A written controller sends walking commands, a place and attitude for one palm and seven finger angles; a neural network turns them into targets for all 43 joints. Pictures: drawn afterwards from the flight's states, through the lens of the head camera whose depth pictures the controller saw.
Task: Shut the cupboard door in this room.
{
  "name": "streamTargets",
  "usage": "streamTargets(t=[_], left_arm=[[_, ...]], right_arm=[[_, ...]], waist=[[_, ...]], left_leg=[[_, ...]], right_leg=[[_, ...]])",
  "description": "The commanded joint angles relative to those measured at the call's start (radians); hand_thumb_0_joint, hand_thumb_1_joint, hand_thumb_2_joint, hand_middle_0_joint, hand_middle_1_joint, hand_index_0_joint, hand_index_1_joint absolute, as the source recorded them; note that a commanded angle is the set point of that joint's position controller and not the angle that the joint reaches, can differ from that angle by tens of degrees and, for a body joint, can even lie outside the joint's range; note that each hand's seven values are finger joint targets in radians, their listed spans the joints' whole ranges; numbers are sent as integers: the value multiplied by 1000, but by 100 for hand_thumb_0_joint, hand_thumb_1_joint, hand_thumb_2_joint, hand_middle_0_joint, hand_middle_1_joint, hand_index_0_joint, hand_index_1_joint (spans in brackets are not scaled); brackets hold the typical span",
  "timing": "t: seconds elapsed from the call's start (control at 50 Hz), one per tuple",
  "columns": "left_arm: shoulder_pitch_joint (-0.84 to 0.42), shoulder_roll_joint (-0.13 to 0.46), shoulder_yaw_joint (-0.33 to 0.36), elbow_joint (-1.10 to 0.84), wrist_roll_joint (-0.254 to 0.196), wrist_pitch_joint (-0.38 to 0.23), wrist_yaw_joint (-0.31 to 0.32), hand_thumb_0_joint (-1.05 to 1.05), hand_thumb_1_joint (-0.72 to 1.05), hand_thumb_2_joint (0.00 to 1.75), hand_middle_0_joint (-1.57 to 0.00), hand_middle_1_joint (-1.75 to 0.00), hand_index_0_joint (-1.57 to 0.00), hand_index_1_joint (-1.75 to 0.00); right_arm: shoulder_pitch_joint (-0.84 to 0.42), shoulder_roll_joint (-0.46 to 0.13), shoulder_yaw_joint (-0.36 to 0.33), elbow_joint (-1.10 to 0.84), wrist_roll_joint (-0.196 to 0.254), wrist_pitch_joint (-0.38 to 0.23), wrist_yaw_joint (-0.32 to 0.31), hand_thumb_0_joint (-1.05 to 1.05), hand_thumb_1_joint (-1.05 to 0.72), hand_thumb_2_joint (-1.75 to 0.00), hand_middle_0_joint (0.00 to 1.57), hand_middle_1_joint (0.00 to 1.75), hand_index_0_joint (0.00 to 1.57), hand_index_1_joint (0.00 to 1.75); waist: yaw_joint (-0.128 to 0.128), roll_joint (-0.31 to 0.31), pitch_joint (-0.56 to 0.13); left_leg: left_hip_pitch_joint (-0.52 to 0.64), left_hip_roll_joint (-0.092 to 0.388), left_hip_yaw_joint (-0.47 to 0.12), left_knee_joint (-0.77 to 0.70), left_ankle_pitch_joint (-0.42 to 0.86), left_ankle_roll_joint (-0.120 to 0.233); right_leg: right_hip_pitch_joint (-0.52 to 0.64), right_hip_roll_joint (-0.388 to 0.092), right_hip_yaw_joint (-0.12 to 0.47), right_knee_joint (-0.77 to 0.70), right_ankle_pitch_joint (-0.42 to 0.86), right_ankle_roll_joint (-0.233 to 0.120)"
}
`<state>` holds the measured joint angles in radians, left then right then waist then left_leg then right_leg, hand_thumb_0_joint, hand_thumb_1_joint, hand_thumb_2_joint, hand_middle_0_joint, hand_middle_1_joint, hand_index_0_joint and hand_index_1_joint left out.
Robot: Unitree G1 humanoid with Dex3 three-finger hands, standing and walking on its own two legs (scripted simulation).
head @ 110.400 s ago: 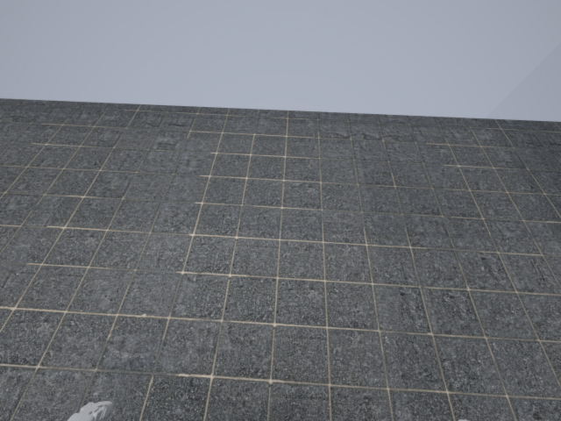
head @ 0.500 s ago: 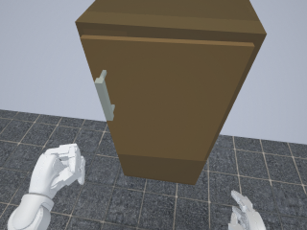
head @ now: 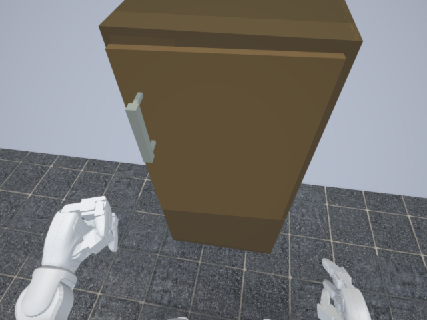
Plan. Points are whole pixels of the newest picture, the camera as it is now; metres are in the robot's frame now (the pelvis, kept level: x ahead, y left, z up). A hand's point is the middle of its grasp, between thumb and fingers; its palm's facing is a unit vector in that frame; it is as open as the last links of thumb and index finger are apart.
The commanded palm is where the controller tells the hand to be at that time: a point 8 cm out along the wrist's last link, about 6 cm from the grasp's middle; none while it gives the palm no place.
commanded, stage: bring the fist close to the handle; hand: left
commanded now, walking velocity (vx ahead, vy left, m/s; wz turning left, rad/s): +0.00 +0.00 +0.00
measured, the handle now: (144, 129) +0.48 +0.19 +0.08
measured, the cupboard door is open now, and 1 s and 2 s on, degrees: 3 3 0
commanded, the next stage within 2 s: push the door shut along its arc in 1.26 s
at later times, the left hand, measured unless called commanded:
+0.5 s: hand (134, 196) +0.31 +0.17 +0.08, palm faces -0.05 -1.00 -0.05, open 3.1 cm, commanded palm +0.29 +0.22 +0.08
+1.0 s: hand (147, 165) +0.37 +0.16 +0.09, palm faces -0.04 -1.00 -0.03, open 3.1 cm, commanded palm +0.34 +0.21 +0.08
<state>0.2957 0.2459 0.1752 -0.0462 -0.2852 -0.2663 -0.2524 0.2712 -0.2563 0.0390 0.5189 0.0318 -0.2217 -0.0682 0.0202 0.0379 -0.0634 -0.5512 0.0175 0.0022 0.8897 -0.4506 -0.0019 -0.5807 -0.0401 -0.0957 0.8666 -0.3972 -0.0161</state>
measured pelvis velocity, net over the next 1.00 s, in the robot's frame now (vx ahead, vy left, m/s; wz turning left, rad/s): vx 0.00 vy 0.00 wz -0.03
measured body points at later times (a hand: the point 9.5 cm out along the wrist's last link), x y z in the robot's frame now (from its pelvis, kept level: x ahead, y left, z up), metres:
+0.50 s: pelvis +0.00 +0.00 +0.00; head +0.05 -0.01 +0.45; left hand +0.31 +0.23 +0.08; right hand +0.16 -0.24 -0.09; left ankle +0.00 +0.12 -0.70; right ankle +0.03 -0.11 -0.70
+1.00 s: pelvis +0.00 +0.00 +0.01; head +0.05 -0.01 +0.45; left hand +0.37 +0.21 +0.09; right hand +0.12 -0.25 -0.10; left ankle +0.00 +0.12 -0.70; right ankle +0.03 -0.11 -0.70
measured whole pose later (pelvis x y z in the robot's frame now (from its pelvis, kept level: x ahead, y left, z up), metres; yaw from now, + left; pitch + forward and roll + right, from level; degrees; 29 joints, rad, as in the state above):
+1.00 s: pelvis +0.00 +0.00 +0.01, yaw -2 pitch +9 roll +0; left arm -0.31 0.23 0.19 0.52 -0.20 -0.29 -0.19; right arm 0.29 -0.26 0.02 0.61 0.03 -0.10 -0.04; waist -0.02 0.02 -0.06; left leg -0.57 0.01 0.04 0.83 -0.42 0.01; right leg -0.62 -0.04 -0.06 0.83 -0.36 -0.01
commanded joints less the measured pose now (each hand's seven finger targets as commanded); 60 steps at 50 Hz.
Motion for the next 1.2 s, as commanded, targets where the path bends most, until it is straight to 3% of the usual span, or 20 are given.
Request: streamTargets(t=[0.0, 0.04, 0.12, 0.18, 0.22, 0.3, 0.38, 0.44, 0.48, 0.58, 0.66, 0.74, 0.78, 0.84, 0.9, 0.92, 0.98, 1.02, 1.08, 1.18], left_arm=[[-249, 107, 40, -139, -8, -77, -7, 0, 90, 90, -130, -150, -130, -150], [-283, 109, 17, -94, -1, -42, -33, 0, 90, 90, -130, -150, -130, -150], [-309, 143, 52, -80, 0, 8, -43, 0, 90, 90, -130, -150, -130, -150], [-363, 189, 123, -85, -12, -2, -2, 0, 90, 90, -130, -150, -130, -150], [-389, 161, 124, -82, -12, -25, 22, 0, 90, 90, -130, -150, -130, -150], [-395, 106, 59, -28, 16, -50, 36, 0, 90, 90, -130, -150, -130, -150], [-483, 121, 35, 72, 37, -30, 12, 0, 90, 90, -130, -150, -130, -150], [-577, 115, 28, 44, 33, -28, 7, 0, 90, 90, -130, -150, -130, -150], [-611, 147, 62, 35, 25, -37, 19, 0, 90, 90, -130, -150, -130, -150], [-696, 154, 78, 134, 40, -63, 59, 0, 90, 90, -130, -150, -130, -150], [-745, 141, 55, 257, 65, -43, 57, 0, 90, 90, -130, -150, -130, -150], [-803, 132, 48, 279, 59, -33, 41, 0, 90, 90, -130, -150, -130, -150], [-865, 155, 65, 311, 52, -44, 42, 0, 90, 90, -130, -150, -130, -150], [-966, 159, 69, 319, 52, -78, 52, 0, 90, 90, -130, -150, -130, -150], [-878, 161, 82, 356, 62, -96, 58, 0, 90, 90, -130, -150, -130, -150], [-894, 136, 54, 353, 67, -99, 56, 0, 90, 90, -130, -150, -130, -150], [-817, 139, 62, 368, 71, -92, 56, 0, 90, 90, -130, -150, -130, -150], [-841, 130, 51, 362, 68, -85, 54, 0, 90, 90, -130, -150, -130, -150], [-839, 193, 118, 355, 57, -89, 67, 0, 90, 90, -130, -150, -130, -150], [-920, 175, 86, 311, 66, -135, 74, 0, 90, 90, -130, -150, -130, -150]], right_arm=[[-52, -118, -52, -121, 5, -60, -11, 0, -90, -90, 20, 30, 20, 30], [-45, -128, -52, -118, 8, -56, -14, 0, -90, -90, 20, 30, 20, 30], [-47, -127, -54, -131, 8, -46, -16, 0, -90, -90, 20, 30, 20, 30], [-51, -124, -52, -128, 0, -37, -16, 0, -90, -90, 20, 30, 20, 30], [-55, -112, -52, -126, -2, -34, -10, 0, -90, -90, 20, 30, 20, 30], [-45, -113, -57, -110, -2, -26, 5, 0, -90, -90, 20, 30, 20, 30], [-32, -131, -62, -93, 4, -8, 4, 0, -90, -90, 20, 30, 20, 30], [-39, -128, -64, -95, 3, -6, 1, 0, -90, -90, 20, 30, 20, 30], [-35, -129, -64, -88, 0, -2, -3, 0, -90, -90, 20, 30, 20, 30], [-32, -124, -61, -60, -3, 11, 0, 0, -90, -90, 20, 30, 20, 30], [-23, -126, -61, -51, -1, 37, 9, 0, -90, -90, 20, 30, 20, 30], [-16, -129, -66, -61, 1, 54, 11, 0, -90, -90, 20, 30, 20, 30], [-7, -133, -66, -51, 2, 59, 7, 0, -90, -90, 20, 30, 20, 30], [-8, -129, -66, -38, -1, 62, 7, 0, -90, -90, 20, 30, 20, 30], [-2, -129, -70, -44, -2, 66, 13, 0, -90, -90, 20, 30, 20, 30], [-1, -127, -69, -43, -2, 69, 16, 0, -90, -90, 20, 30, 20, 30], [8, -133, -76, -53, -2, 78, 24, 0, -90, -90, 20, 30, 20, 30], [5, -132, -76, -53, 2, 85, 26, 0, -90, -90, 20, 30, 20, 30], [1, -137, -76, -58, 0, 95, 20, 0, -90, -90, 20, 30, 20, 30], [-13, -127, -72, -54, 0, 91, 13, 0, -90, -90, 20, 30, 20, 30]], waist=[[-41, -5, -127], [-45, -10, -140], [-19, -16, -206], [-3, -54, -234], [0, -48, -247], [-14, -10, -213], [-40, -56, -165], [-34, -13, -233], [-31, -32, -286], [-32, -36, -265], [-39, -37, -236], [-34, -23, -289], [-46, -63, -286], [-55, -56, -305], [-27, -36, -327], [-37, -25, -325], [-19, -26, -322], [-31, -43, -299], [-21, -95, -289], [-40, -37, -285]], left_leg=[[2, -33, -22, -133, 133, 13], [1, -33, -21, -139, 134, 14], [21, -35, -18, -150, 207, 14], [23, -34, -18, -156, 239, 12], [38, -35, -13, -161, 273, 9], [51, -31, -5, -164, 292, 7], [20, -30, -6, -168, 227, 13], [62, -32, -11, -170, 252, 10], [78, -30, -12, -165, 287, 12], [65, -28, -12, -168, 286, 8], [46, -29, -5, -176, 270, 7], [66, -29, -1, -175, 298, 7], [58, -27, -4, -170, 293, 10], [61, -27, -4, -166, 280, 10], [62, -27, -2, -171, 301, 9], [72, -27, 0, -172, 310, 9], [72, -26, 0, -179, 327, 9], [65, -25, 6, -184, 317, 10], [34, -29, 12, -192, 276, 16], [57, -29, 10, -195, 246, 18]], right_leg=[[101, 29, 74, -154, 65, 3], [111, 25, 78, -163, 72, 5], [175, 20, 75, -152, 173, 4], [213, 24, 71, -143, 207, 5], [225, 25, 66, -129, 261, 4], [183, 28, 52, -118, 290, 1], [153, 28, 62, -143, 221, 3], [172, 27, 60, -133, 254, -1], [200, 29, 59, -125, 289, 0], [185, 30, 57, -119, 289, -2], [170, 26, 61, -127, 289, -2], [197, 26, 62, -128, 325, -4], [198, 30, 63, -132, 322, -2], [186, 29, 69, -126, 314, -1], [207, 30, 67, -118, 330, -6], [194, 30, 65, -118, 339, -6], [204, 34, 59, -119, 347, -9], [201, 33, 62, -130, 353, -5], [237, 32, 75, -149, 321, -1], [208, 35, 77, -149, 280, -4]])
